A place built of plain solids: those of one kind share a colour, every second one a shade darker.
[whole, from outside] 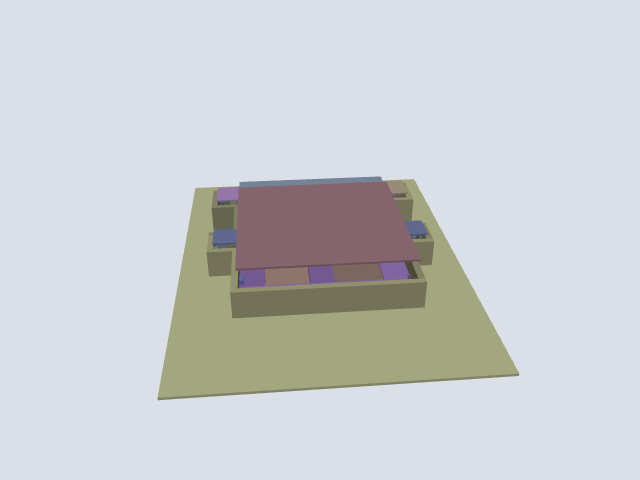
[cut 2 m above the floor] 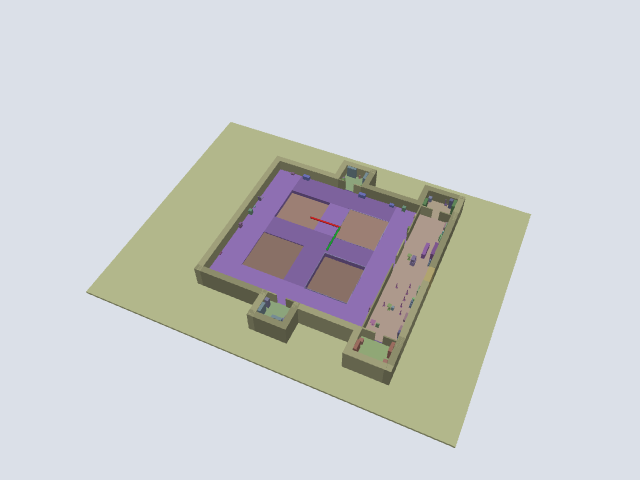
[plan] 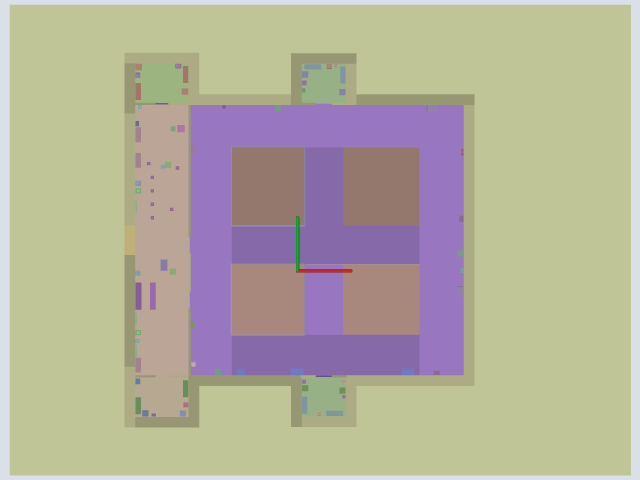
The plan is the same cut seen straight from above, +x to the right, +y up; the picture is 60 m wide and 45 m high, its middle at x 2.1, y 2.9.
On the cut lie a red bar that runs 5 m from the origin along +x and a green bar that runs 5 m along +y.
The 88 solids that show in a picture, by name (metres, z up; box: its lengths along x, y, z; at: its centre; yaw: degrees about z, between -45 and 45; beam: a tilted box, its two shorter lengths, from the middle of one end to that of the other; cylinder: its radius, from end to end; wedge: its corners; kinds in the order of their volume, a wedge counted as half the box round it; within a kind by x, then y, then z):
{
 "ground_under_all_1": {"box": [58.25, 44.16, 0.4], "at": [2.13, 2.89, -1.94]},
 "floor_gang_1": {"box": [3.95, 25.55, 1.79], "at": [-8.14, 2.89, -0.9]},
 "floor_gang_2": {"box": [3.65, 6.6, 1.79], "at": [2.46, -2.69, -0.9]},
 "floor_gang_3": {"box": [3.65, 7.3, 1.79], "at": [2.46, 7.92, -0.9]},
 "floor_gang_4": {"box": [17.6, 3.9, 1.79], "at": [2.63, -7.93, -0.9]},
 "floor_gang_5": {"box": [17.6, 3.65, 1.79], "at": [2.63, 2.44, -0.9]},
 "floor_gang_6": {"box": [17.6, 4.1, 1.79], "at": [2.63, 13.62, -0.9]},
 "floor_gang_7": {"box": [4.25, 25.55, 1.79], "at": [13.55, 2.89, -0.9]},
 "wall_1": {"box": [1.0, 5.7, 4.4], "at": [-15.72, -11.84, 0.41]},
 "wall_2": {"box": [1.0, 12.28, 4.4], "at": [-15.72, -4.65, 0.41]},
 "wall_3": {"box": [1.0, 12.28, 4.4], "at": [-15.72, 10.43, 0.41]},
 "wall_4": {"box": [1.0, 5.7, 4.4], "at": [-15.72, 17.61, 0.41]},
 "wall_5": {"box": [2.1, 0.2, 4.4], "at": [-14.37, -9.88, 0.41]},
 "wall_6": {"box": [2.1, 0.2, 4.4], "at": [-14.37, 15.66, 0.41]},
 "wall_7": {"box": [7.0, 1.0, 4.4], "at": [-12.72, -14.19, 0.41]},
 "wall_8": {"box": [7.0, 1.0, 4.4], "at": [-12.72, 19.97, 0.41]},
 "wall_9": {"box": [2.1, 0.2, 4.4], "at": [-11.07, -9.88, 0.41]},
 "wall_10": {"box": [2.1, 0.2, 4.4], "at": [-11.07, 15.66, 0.41]},
 "wall_11": {"box": [0.2, 6.55, 4.4], "at": [-10.12, -6.71, 0.41]},
 "wall_12": {"box": [0.2, 3.62, 4.4], "at": [-10.12, -0.12, 0.41]},
 "wall_13": {"box": [0.2, 12.58, 4.4], "at": [-10.12, 9.48, 0.41]},
 "wall_14": {"box": [1.0, 4.9, 4.4], "at": [-9.72, -12.23, 0.41]},
 "wall_15": {"box": [1.0, 4.9, 4.4], "at": [-9.72, 18.02, 0.41]},
 "wall_16": {"box": [10.53, 1.0, 4.4], "at": [-4.96, -10.29, 0.41]},
 "wall_17": {"box": [10.53, 1.0, 4.4], "at": [-4.96, 16.07, 0.41]},
 "wall_18": {"box": [1.0, 4.85, 4.4], "at": [-0.12, -12.21, 0.41]},
 "wall_19": {"box": [1.0, 4.85, 4.4], "at": [-0.12, 17.99, 0.41]},
 "wall_20": {"box": [1.53, 0.2, 4.4], "at": [0.94, 15.66, 0.41]},
 "wall_21": {"box": [1.41, 0.2, 4.4], "at": [1.0, -9.88, 0.41]},
 "wall_22": {"box": [6.15, 1.0, 4.4], "at": [2.46, -14.14, 0.41]},
 "wall_23": {"box": [6.15, 1.0, 4.4], "at": [2.46, 19.92, 0.41]},
 "wall_24": {"box": [1.4, 0.2, 4.4], "at": [3.91, 15.66, 0.41]},
 "wall_25": {"box": [1.53, 0.2, 4.4], "at": [3.97, -9.88, 0.41]},
 "wall_26": {"box": [1.0, 4.85, 4.4], "at": [5.03, -12.21, 0.41]},
 "wall_27": {"box": [1.0, 4.85, 4.4], "at": [5.03, 17.99, 0.41]},
 "wall_28": {"box": [11.98, 1.0, 4.4], "at": [10.59, -10.29, 0.41]},
 "wall_29": {"box": [11.98, 1.0, 4.4], "at": [10.59, 16.07, 0.41]},
 "wall_30": {"box": [1.0, 27.35, 4.4], "at": [16.08, 2.89, 0.41]},
 "step_tier_1": {"box": [6.8, 6.6, 1.79], "at": [-2.77, -2.69, -0.9]},
 "step_tier_2": {"box": [6.8, 7.3, 0.99], "at": [-2.77, 7.92, -1.29]},
 "step_tier_3": {"box": [7.15, 6.6, 1.13], "at": [7.86, -2.69, -1.23]},
 "step_tier_4": {"box": [7.15, 7.3, 1.6], "at": [7.86, 7.92, -0.99]},
 "floor_foyer_1": {"box": [5.2, 25.55, 1.79], "at": [-12.72, 2.89, -0.9]},
 "ceil_hall_1": {"box": [25.8, 25.55, 0.3], "at": [2.78, 2.89, 5.7]},
 "floor_side_1": {"box": [4.35, 3.85, 1.79], "at": [2.46, -11.81, -0.9]},
 "floor_side_2": {"box": [4.35, 3.85, 1.79], "at": [2.46, 17.59, -0.9]},
 "ceil_foyer_1": {"box": [5.2, 25.55, 0.3], "at": [-12.72, 2.89, 4.35]},
 "floor_cloaks_1": {"box": [5.2, 3.9, 1.79], "at": [-12.72, -11.84, -0.9]},
 "floor_store_1": {"box": [5.2, 3.9, 1.79], "at": [-12.72, 17.61, -0.9]},
 "door_leaf_1": {"box": [0.97, 2.8, 5.06], "at": [-15.73, 2.89, 0.74]},
 "ceil_side_1": {"box": [4.35, 3.85, 0.3], "at": [2.46, -11.81, 3.4]},
 "ceil_side_2": {"box": [4.35, 3.85, 0.3], "at": [2.46, 17.59, 3.4]},
 "shelves_side_1": {"box": [0.5, 1.6, 2.0], "at": [0.66, -12.59, 1.0]},
 "shelves_side_2": {"box": [1.6, 0.5, 2.0], "at": [1.43, 19.14, 1.0]},
 "shelves_side_3": {"box": [1.6, 0.5, 2.0], "at": [3.48, -13.36, 1.0]},
 "shelves_side_4": {"box": [0.5, 1.6, 2.0], "at": [4.25, 18.36, 1.0]},
 "ceil_cloaks_1": {"box": [5.2, 3.9, 0.3], "at": [-12.72, -11.84, 3.4]},
 "ceil_store_1": {"box": [5.2, 3.9, 0.3], "at": [-12.72, 17.61, 3.4]},
 "cloakroom_foyer_1": {"box": [0.55, 2.55, 1.75], "at": [-14.91, -2.36, 0.87]},
 "cloakroom_foyer_2": {"box": [0.55, 2.55, 1.0], "at": [-13.56, -2.36, 0.5]},
 "shelves_cloaks_1": {"box": [0.5, 1.6, 2.0], "at": [-14.94, -12.63, 1.0]},
 "shelves_cloaks_2": {"box": [0.5, 1.6, 2.0], "at": [-10.5, -11.04, 1.0]},
 "shelves_store_1": {"box": [0.5, 1.6, 2.0], "at": [-14.94, 16.82, 1.0]},
 "shelves_store_2": {"box": [0.5, 1.6, 2.0], "at": [-10.5, 18.41, 1.0]},
 "case_1": {"box": [0.8, 0.5, 0.41], "at": [-5.34, -9.5, 0.29]},
 "case_2": {"box": [1.2, 0.6, 0.66], "at": [-0.05, -9.45, 0.42]},
 "case_3": {"box": [1.2, 0.6, 0.66], "at": [10.34, -9.45, 0.42]},
 "fridge_side_1": {"box": [0.6, 0.6, 0.85], "at": [0.71, 18.41, 0.42]},
 "fridge_side_2": {"box": [0.6, 0.6, 1.8], "at": [4.2, 16.77, 0.9]},
 "bench_foyer_1": {"box": [0.5, 1.4, 0.46], "at": [-14.94, -8.84, 0.22]},
 "bench_foyer_2": {"box": [0.5, 1.4, 0.46], "at": [-14.94, 10.37, 0.22]},
 "bench_foyer_3": {"box": [0.5, 1.4, 0.46], "at": [-14.94, 12.77, 0.22]},
 "fridge_cloaks_1": {"box": [0.6, 0.6, 1.8], "at": [-14.27, -13.36, 0.9]},
 "kerb_1": {"box": [0.09, 6.76, 0.06], "at": [-6.21, -2.69, 0.02]},
 "kerb_2": {"box": [0.06, 7.49, 0.09], "at": [-6.2, 7.92, 0.04]},
 "kerb_3": {"box": [6.8, 0.08, 0.07], "at": [-2.77, -6.03, 0.03]},
 "kerb_4": {"box": [6.8, 0.09, 0.12], "at": [-2.77, 4.22, 0.05]},
 "kerb_5": {"box": [6.8, 0.1, 0.14], "at": [-2.77, 11.62, 0.06]},
 "kerb_6": {"box": [0.08, 6.76, 0.06], "at": [0.67, -2.69, 0.02]},
 "kerb_7": {"box": [0.09, 7.49, 0.14], "at": [0.68, 7.92, 0.06]},
 "cart_foyer_1": {"box": [0.58, 0.98, 0.58], "at": [-12.52, 0.54, 1.21]},
 "fridge_store_1": {"box": [0.6, 0.6, 0.85], "at": [-10.55, 16.82, 0.42]},
 "barrel_cloaks_1": {"box": [0.58, 0.58, 0.89], "at": [-10.76, -13.37, 0.44]},
 "barrel_side_1": {"box": [0.58, 0.58, 0.89], "at": [4.21, -11.22, 0.44]},
 "trolley_1": {"box": [1.0, 0.6, 0.06], "at": [12.55, 15.23, 0.2]},
 "trolley_2": {"box": [0.6, 1.0, 0.06], "at": [15.24, -1.91, 0.2]},
 "cafe_table_foyer_1": {"box": [0.7, 0.7, 0.04], "at": [-10.93, 13.34, 0.72]},
 "high_table_foyer_1": {"box": [0.6, 0.6, 0.05], "at": [-11.71, -0.06, 1.0]}
}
